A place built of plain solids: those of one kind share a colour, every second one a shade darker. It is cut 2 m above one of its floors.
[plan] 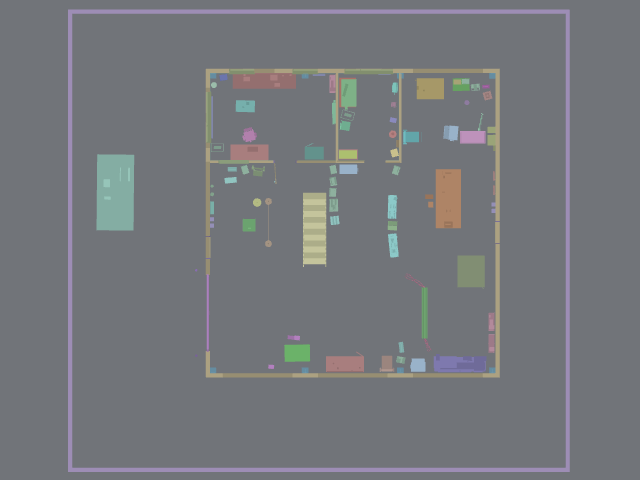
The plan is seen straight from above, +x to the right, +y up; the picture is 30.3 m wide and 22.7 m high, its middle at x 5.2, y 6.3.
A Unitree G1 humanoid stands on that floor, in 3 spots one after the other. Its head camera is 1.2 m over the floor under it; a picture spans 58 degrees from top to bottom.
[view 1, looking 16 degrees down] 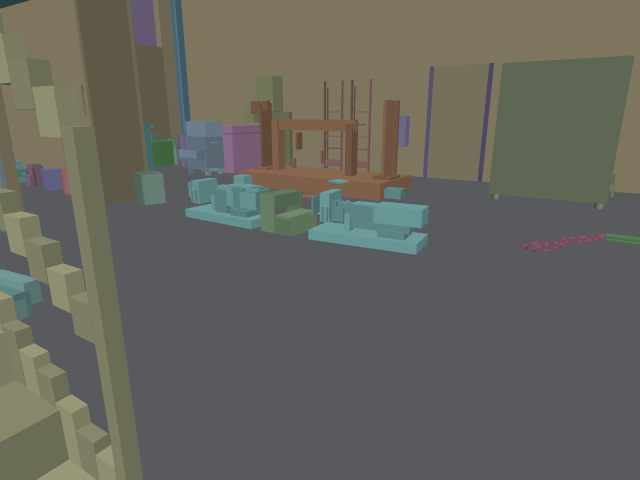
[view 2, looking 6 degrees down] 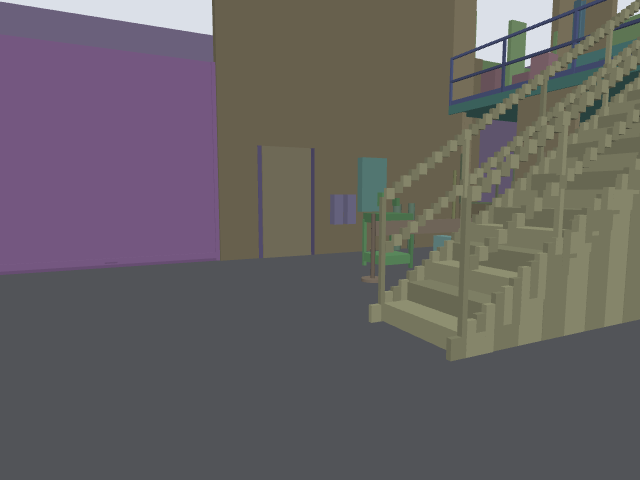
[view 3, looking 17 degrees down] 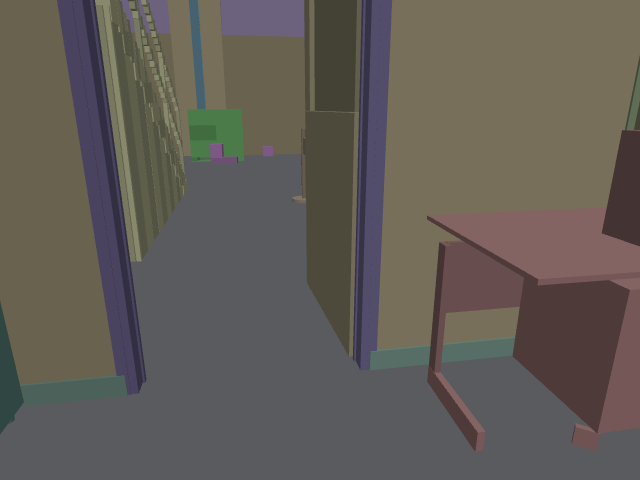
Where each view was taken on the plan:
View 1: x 4.95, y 4.18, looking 33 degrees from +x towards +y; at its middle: pump_set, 4.31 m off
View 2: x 7.80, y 2.85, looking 154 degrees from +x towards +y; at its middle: wall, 8.73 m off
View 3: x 3.55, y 11.80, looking -100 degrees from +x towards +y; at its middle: door_leaf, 2.61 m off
